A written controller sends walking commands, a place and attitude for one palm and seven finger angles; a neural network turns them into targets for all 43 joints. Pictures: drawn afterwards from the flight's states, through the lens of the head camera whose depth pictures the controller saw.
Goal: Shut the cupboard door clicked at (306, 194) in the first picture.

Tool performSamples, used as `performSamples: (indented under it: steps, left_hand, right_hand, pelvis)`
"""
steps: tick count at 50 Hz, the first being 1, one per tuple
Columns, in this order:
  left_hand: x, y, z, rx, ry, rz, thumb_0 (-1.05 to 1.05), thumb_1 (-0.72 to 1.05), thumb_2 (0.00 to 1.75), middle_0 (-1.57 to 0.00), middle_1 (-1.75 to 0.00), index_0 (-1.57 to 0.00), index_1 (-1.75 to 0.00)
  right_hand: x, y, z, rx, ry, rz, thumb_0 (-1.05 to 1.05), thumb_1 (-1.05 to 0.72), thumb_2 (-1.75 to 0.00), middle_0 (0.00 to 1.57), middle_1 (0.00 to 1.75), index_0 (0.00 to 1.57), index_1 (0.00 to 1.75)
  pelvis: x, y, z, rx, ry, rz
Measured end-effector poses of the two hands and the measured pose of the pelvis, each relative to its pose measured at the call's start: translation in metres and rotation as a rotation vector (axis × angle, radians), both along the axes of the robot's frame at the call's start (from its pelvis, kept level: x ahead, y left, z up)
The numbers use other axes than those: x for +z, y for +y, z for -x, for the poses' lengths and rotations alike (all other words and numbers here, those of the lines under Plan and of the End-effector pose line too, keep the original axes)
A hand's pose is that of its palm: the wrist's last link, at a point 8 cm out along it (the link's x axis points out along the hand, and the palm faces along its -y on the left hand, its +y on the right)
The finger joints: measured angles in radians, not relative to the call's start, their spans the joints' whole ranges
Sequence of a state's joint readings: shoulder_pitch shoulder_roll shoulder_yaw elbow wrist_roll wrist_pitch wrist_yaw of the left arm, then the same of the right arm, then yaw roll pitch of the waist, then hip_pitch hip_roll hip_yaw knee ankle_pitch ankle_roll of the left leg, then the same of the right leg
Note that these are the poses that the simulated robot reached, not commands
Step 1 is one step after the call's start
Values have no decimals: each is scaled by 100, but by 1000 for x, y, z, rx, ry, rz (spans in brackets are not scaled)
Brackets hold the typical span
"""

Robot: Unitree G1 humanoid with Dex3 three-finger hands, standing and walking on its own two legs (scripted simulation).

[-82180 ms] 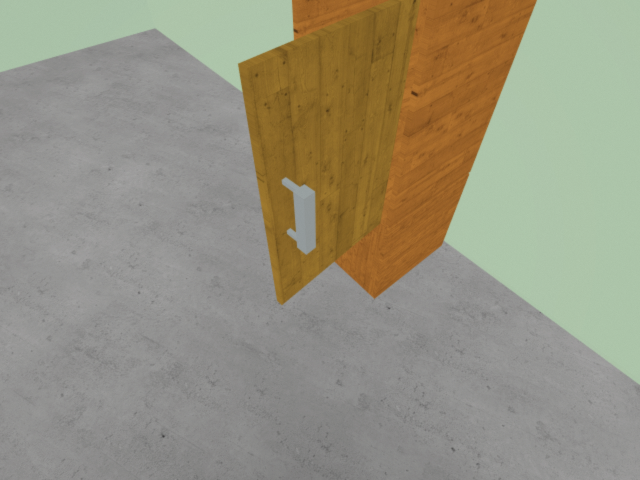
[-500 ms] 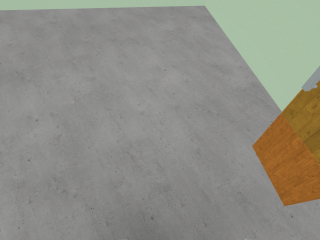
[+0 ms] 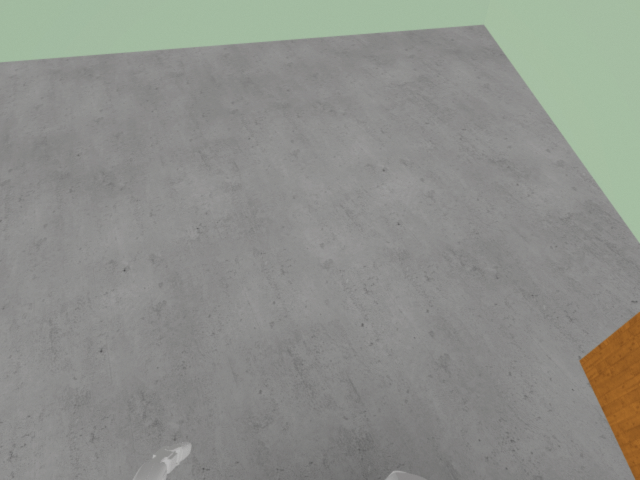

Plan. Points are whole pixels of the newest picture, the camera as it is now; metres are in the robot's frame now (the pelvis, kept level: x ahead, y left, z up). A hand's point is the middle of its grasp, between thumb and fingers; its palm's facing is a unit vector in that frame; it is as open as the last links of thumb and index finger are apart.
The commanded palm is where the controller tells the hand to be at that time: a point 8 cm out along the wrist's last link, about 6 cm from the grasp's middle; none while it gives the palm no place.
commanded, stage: walk to a spot facing it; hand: left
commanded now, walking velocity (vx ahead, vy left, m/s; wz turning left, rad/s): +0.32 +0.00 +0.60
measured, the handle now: out of the picture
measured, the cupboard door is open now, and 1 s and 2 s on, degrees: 2 2 2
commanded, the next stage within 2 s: turn to face it in 0.44 s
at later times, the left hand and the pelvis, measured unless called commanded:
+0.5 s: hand out of the picture +0.07 +0.17 -0.17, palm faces +0.36 -0.92 -0.16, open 7.3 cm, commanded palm none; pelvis +0.18 +0.03 -0.01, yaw +17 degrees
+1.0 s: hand (197, 388) +0.28 +0.22 -0.15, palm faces +0.18 -0.96 -0.22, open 7.3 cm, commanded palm none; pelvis +0.25 +0.03 +0.01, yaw +9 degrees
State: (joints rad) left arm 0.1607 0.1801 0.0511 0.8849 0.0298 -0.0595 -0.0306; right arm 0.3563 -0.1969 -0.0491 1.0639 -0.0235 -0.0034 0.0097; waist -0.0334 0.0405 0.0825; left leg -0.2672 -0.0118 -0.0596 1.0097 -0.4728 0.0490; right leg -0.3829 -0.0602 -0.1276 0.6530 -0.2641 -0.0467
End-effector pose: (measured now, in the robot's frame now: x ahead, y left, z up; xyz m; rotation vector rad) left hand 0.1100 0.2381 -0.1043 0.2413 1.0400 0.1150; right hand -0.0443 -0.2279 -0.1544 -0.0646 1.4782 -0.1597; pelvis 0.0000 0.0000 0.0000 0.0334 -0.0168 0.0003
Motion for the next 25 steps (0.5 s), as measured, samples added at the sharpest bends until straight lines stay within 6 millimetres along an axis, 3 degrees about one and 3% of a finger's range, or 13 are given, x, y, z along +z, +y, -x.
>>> performSamples:
  steps: [6, 12, 16, 20, 25]
  left_hand:
    - [3, -19, 22, 149, 114, 18, 0, 93, 90, -20, -30, -21, -30]
    - [-5, -33, 47, 265, 234, 54, 0, 94, 90, -20, -30, -20, -30]
    - [-12, -45, 63, 344, 320, 101, 0, 92, 90, -20, -30, -20, -30]
    - [-21, -49, 72, 418, 397, 147, 0, 91, 90, -20, -30, -20, -30]
    - [-42, -26, 63, 482, 453, 179, 0, 91, 90, -20, -30, -20, -30]
  right_hand:
    - [24, -29, -102, 79, -108, 28, 1, -91, -90, 19, 30, 20, 30]
    - [35, -30, -208, 195, -189, 38, 1, -92, -90, 19, 30, 20, 30]
    - [36, -10, -280, 295, -245, 26, 1, -92, -90, 19, 30, 20, 30]
    - [37, 25, -351, 405, -311, 11, 1, -92, -90, 19, 30, 20, 30]
    - [31, 70, -423, 492, -431, 15, 1, -91, -90, 19, 30, 20, 30]
  pelvis:
    - [19, -18, -46, 74, 13, 3]
    - [22, -23, -89, 154, 21, 19]
    - [19, -16, -115, 206, 17, 28]
    - [12, -3, -141, 253, 13, 28]
    - [-9, 29, -176, 292, 10, 51]
